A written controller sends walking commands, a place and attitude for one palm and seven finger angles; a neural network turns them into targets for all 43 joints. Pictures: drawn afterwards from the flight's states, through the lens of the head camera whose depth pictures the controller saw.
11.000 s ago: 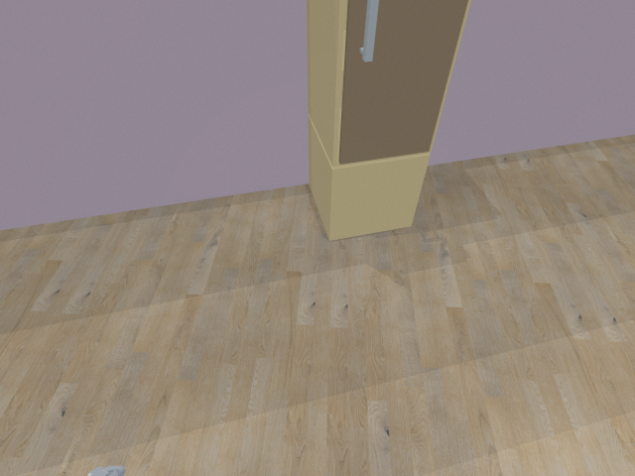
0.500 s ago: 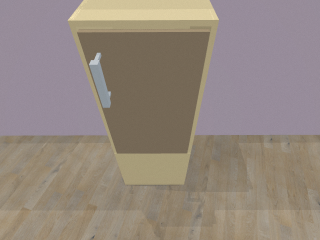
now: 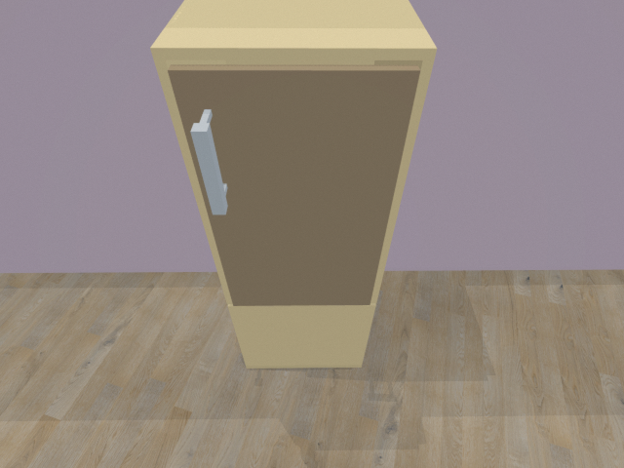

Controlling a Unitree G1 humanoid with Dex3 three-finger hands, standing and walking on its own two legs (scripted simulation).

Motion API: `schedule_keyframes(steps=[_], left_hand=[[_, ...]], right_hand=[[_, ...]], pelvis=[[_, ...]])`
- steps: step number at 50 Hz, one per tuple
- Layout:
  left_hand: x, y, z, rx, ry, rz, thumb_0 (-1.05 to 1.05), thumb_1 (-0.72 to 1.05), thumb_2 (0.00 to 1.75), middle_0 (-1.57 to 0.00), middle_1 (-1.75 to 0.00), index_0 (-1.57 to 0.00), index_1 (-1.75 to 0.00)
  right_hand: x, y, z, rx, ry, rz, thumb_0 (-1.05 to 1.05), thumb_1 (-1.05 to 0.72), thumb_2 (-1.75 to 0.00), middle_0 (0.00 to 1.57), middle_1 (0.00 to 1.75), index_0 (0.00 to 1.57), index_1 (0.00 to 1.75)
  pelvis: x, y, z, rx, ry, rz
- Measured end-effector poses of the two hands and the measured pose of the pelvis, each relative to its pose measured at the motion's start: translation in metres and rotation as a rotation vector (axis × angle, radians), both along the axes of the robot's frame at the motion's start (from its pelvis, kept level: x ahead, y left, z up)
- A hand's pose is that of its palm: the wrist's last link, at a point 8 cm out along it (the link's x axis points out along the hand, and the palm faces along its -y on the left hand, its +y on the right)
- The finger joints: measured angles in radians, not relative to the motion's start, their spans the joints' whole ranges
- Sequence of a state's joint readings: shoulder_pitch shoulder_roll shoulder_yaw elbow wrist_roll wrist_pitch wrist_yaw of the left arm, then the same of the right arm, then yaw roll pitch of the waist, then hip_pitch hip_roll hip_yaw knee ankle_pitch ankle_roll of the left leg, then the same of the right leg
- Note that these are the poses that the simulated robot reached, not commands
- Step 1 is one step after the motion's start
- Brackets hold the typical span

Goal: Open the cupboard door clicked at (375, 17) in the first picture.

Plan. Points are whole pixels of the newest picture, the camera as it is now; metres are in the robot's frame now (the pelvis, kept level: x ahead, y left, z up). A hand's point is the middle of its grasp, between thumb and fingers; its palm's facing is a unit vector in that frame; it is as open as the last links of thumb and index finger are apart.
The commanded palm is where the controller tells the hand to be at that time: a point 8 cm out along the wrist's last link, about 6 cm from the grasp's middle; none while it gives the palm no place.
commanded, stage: come to a stop and stand still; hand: left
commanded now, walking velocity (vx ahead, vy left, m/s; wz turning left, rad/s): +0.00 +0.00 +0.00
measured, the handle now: (213, 164) +0.52 +0.18 +0.12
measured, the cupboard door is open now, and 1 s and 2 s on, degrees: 0 0 0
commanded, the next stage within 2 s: look again from close up in 0.74 s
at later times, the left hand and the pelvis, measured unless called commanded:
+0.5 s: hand out of the picture +0.02 +0.16 -0.17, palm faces +0.00 -0.99 -0.16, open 7.4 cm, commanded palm none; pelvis +0.02 +0.00 +0.01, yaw -1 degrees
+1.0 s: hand out of the picture +0.02 +0.15 -0.17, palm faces +0.01 -0.99 -0.17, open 7.4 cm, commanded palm none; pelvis +0.03 -0.01 +0.01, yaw -1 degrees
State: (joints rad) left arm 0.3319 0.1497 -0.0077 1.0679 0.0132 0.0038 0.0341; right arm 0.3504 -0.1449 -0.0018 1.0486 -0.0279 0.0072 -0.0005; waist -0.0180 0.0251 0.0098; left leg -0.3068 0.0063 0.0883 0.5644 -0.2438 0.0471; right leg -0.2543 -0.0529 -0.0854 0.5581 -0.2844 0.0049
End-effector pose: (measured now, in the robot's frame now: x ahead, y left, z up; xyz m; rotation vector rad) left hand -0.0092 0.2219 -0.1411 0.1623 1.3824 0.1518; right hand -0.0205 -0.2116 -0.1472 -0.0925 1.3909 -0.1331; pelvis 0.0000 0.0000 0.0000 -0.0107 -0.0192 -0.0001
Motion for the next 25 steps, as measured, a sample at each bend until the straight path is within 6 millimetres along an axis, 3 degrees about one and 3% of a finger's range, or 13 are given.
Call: schedule_keyframes(steps=[4,14,25], left_hand=[[0.004,0.002,0.005,0.004,-0.019,0.01,0.0,0.91,0.9,-0.2,-0.3,-0.19,-0.3],[0.011,-0.009,0.004,-0.026,-0.003,-0.002,0.0,0.91,0.9,-0.2,-0.3,-0.19,-0.3],[0.022,-0.016,0.001,-0.047,0.007,-0.011,0.0,0.91,0.9,-0.2,-0.3,-0.2,-0.3]], right_hand=[[0.012,0.006,0.0,0.009,-0.009,0.023,0.01,-0.92,-0.9,0.2,0.3,0.2,0.3],[0.034,-0.008,0.008,-0.028,-0.043,0.021,0.02,-0.93,-0.9,0.2,0.3,0.2,0.3],[0.043,-0.015,0.014,-0.048,-0.028,0.017,0.01,-0.92,-0.9,0.19,0.3,0.2,0.3]], pelvis=[[0.004,0.003,0.003,0.008,0.002,-0.002],[0.013,0.001,0.007,0.015,-0.001,-0.015],[0.021,-0.003,0.009,0.013,0.001,-0.021]])
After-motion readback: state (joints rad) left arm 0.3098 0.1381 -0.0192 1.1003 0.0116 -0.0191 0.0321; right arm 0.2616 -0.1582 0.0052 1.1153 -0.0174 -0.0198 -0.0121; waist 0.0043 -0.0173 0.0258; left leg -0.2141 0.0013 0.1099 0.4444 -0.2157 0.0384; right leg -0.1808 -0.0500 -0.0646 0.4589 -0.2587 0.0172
